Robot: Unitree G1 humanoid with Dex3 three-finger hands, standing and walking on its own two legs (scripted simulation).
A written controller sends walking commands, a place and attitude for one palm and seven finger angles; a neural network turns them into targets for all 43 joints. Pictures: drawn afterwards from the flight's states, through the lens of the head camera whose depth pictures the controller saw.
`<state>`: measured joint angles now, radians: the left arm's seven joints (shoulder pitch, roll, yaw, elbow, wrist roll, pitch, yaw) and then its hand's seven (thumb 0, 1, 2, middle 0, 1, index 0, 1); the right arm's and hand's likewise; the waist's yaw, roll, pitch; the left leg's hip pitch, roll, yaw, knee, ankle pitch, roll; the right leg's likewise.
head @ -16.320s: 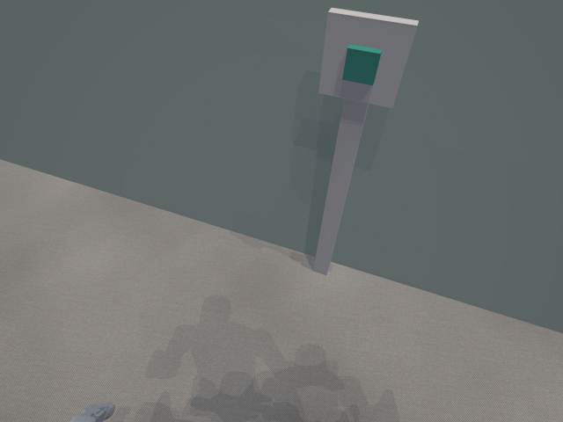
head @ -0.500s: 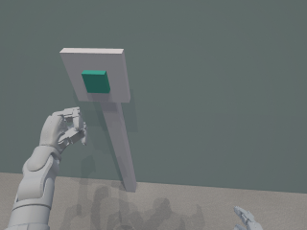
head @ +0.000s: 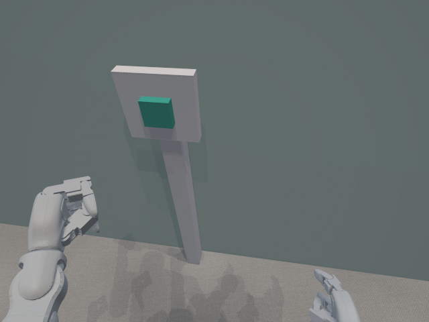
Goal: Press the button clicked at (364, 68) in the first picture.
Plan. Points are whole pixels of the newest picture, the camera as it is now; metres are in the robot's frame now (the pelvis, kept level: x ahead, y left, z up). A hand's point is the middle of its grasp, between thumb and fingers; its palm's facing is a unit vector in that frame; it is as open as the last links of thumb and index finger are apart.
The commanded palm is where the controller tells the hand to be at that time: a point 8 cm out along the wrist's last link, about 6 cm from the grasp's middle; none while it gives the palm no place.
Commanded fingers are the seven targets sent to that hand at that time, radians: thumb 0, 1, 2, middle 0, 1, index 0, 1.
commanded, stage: draw the hand back to the body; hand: left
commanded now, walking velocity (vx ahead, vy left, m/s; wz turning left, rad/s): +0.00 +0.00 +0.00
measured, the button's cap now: (157, 111) +0.51 +0.20 +0.14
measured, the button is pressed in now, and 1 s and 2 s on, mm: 0 0 0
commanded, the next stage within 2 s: step back with the hand held close in 0.64 s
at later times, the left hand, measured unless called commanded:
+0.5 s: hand (59, 230) +0.19 +0.25 +0.15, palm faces +0.39 -0.83 -0.39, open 3.1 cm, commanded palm +0.14 +0.29 +0.17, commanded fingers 0.00 0.90 0.90 -1.30 -1.50 -1.30 -1.50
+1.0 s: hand (69, 228) +0.20 +0.24 +0.15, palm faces +0.30 -0.83 -0.46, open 3.1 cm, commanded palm +0.14 +0.29 +0.17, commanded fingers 0.00 0.90 0.90 -1.30 -1.50 -1.30 -1.50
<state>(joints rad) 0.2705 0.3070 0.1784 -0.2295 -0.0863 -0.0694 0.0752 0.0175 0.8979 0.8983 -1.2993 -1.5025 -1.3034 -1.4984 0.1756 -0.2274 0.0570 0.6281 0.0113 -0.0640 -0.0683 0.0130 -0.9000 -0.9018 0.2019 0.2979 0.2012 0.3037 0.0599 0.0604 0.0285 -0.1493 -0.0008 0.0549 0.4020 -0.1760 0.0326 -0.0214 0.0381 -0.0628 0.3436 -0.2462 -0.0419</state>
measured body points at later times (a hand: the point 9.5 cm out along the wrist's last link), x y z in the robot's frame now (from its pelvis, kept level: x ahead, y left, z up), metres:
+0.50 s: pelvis +0.02 +0.01 +0.00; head -0.01 -0.01 +0.45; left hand +0.16 +0.29 +0.18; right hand +0.22 -0.21 -0.08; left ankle +0.03 +0.10 -0.74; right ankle -0.03 -0.09 -0.74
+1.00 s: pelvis +0.01 +0.01 +0.00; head +0.02 -0.01 +0.45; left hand +0.18 +0.28 +0.17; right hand +0.19 -0.23 -0.09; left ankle +0.03 +0.10 -0.74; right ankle -0.03 -0.09 -0.74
